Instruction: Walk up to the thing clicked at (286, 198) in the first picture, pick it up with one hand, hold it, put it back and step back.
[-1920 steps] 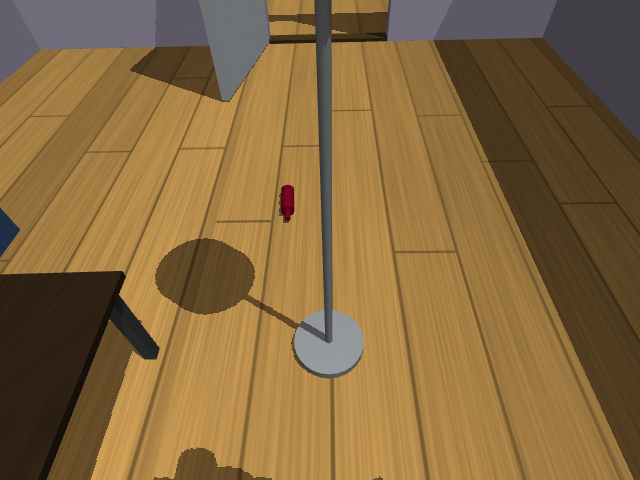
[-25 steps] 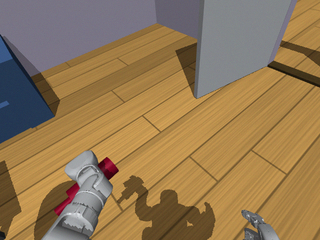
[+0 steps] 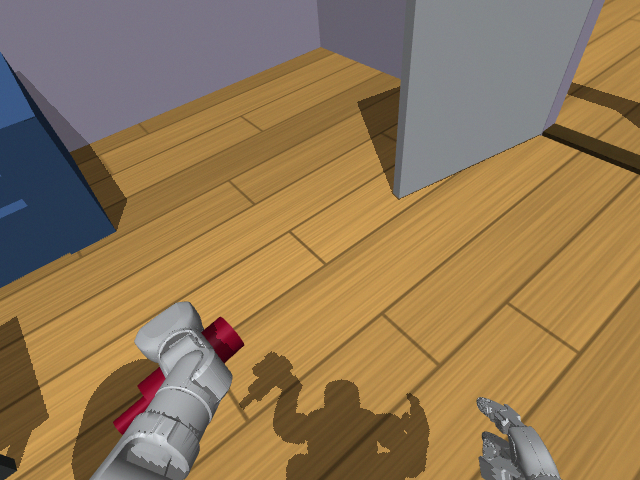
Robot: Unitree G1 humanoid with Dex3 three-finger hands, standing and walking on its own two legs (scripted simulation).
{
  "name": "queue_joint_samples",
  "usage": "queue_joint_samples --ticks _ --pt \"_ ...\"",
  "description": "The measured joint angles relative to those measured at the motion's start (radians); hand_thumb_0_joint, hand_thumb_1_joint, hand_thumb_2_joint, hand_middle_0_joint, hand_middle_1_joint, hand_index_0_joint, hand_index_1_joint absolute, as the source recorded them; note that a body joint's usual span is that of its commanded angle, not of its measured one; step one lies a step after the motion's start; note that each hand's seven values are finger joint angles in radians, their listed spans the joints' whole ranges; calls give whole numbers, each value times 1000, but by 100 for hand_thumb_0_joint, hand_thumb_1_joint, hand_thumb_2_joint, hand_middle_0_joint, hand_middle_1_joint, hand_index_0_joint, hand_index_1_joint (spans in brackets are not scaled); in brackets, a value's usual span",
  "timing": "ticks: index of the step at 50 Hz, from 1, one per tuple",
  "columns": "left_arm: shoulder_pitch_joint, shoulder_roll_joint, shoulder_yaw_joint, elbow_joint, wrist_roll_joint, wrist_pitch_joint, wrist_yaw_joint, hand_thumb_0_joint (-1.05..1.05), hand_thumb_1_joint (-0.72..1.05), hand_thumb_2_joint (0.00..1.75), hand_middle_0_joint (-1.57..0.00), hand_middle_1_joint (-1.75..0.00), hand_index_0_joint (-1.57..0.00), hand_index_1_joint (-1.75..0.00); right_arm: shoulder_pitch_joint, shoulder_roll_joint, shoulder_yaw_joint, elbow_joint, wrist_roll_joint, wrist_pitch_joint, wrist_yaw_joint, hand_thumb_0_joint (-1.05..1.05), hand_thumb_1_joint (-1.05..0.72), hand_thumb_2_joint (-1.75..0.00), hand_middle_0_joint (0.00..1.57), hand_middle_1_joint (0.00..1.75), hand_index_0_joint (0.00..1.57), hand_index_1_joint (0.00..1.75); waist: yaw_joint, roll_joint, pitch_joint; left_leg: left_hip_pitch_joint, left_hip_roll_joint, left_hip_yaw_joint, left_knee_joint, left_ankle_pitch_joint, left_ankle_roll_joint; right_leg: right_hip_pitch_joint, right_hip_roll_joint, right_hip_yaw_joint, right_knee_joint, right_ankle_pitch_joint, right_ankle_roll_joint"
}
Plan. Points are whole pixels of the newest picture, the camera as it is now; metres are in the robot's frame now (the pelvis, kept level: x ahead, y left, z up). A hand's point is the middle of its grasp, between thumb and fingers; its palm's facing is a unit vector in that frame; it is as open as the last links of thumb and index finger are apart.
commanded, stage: hold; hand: left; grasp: from above
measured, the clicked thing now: (179, 376) +0.29 +0.25 -0.07
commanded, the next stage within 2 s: crouch in 0.20 s
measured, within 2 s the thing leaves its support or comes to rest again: neither
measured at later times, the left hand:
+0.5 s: hand (194, 360) +0.30 +0.22 -0.05, palm faces -0.32 -0.31 -0.90, open 9.2 cm
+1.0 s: hand (236, 387) +0.34 +0.22 -0.26, palm faces -0.31 -0.24 -0.92, open 9.2 cm
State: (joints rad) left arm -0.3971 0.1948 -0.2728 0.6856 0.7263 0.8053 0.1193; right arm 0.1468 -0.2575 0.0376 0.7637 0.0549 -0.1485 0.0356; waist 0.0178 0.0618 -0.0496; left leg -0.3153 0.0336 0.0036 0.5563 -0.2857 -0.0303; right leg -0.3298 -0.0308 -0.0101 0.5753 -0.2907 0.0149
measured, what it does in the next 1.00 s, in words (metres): lowers itself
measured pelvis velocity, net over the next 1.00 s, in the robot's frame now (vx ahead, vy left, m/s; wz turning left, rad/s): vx -0.05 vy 0.01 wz -0.03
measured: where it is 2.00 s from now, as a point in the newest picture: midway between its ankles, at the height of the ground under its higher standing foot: outside the picture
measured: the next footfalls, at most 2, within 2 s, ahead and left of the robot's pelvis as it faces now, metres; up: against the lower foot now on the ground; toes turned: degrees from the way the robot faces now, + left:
none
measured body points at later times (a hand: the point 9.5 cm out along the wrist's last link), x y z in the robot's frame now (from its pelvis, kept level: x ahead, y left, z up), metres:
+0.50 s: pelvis +0.00 +0.00 +0.00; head +0.01 -0.02 +0.45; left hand +0.31 +0.24 +0.01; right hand +0.16 -0.23 -0.11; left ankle +0.00 +0.14 -0.73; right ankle +0.00 -0.13 -0.73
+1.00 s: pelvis -0.05 +0.01 -0.14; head +0.10 +0.02 +0.28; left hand +0.36 +0.23 -0.21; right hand +0.02 -0.27 -0.26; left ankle +0.00 +0.14 -0.73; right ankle +0.00 -0.13 -0.73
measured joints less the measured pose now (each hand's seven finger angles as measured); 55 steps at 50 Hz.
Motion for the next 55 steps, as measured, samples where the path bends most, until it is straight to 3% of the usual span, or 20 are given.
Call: queue_joint_samples --ticks 11,16,20,25,30,36,42,45,50,55 --pt "-11 -5 2 10 -2 2 26 1 12 44 -74 -59 -71 -57 8 2 0 15 -3 -4 0 2 -91 -91 20 30 20 30 -2 -3 1 -9 1 -2 8 -5 1 -6 1 -2 2 -2 1" --pt "-13 -11 6 3 -19 12 25 1 12 44 -74 -59 -71 -57 12 1 -5 19 -4 -3 3 2 -91 -91 20 30 20 30 -2 -2 -1 -10 1 1 8 -6 2 -6 2 2 -2 0 2" --pt "-17 -12 0 21 -4 12 30 1 13 44 -74 -59 -71 -56 10 1 -3 21 -4 0 4 2 -90 -90 20 30 20 30 -6 -2 -2 -8 0 2 10 -8 4 -4 0 3 -2 -1 4" --pt "-20 -16 4 72 -2 -15 48 2 15 41 -75 -55 -73 -52 14 6 -6 14 -7 -13 7 2 -88 -90 20 30 20 30 -12 -12 1 -24 -1 2 20 -11 5 -19 -1 3 8 -4 4" --pt "-37 -32 25 180 2 -69 107 2 17 37 -76 -53 -74 -49 20 11 -13 16 -16 -32 15 2 -88 -90 20 30 21 30 -22 -30 13 -64 0 0 48 -18 4 -59 0 3 35 -10 4" --pt "-110 -41 86 362 14 -145 221 2 19 34 -75 -54 -74 -48 38 12 -31 36 -35 -43 27 1 -88 -89 20 30 21 30 -47 -60 4 -214 5 -7 163 -53 1 -202 5 1 138 -39 1" --pt "-252 -9 177 539 38 -235 359 2 19 36 -74 -54 -73 -49 55 -4 -65 54 -74 -44 46 1 -88 -89 20 30 21 30 -87 -80 -59 -554 16 -16 459 -151 -3 -539 15 5 421 -132 5" --pt "-321 13 216 599 32 -266 414 2 18 38 -74 -53 -73 -48 55 -12 -79 66 -88 -36 60 1 -88 -89 20 30 21 30 -113 -76 -86 -733 20 -24 620 -208 -2 -714 18 5 574 -178 4" --pt "-433 47 284 689 7 -294 475 2 15 43 -75 -53 -74 -48 42 -11 -81 90 -107 -32 79 1 -89 -89 20 30 20 29 -151 -51 -120 -1007 24 -40 844 -267 0 -982 25 2 785 -231 6" --pt "-511 87 340 739 -10 -316 494 2 12 47 -76 -53 -75 -49 20 14 -66 112 -122 -32 92 1 -89 -89 20 30 20 29 -180 -30 -132 -1219 24 -50 1013 -302 0 -1195 28 2 951 -263 8"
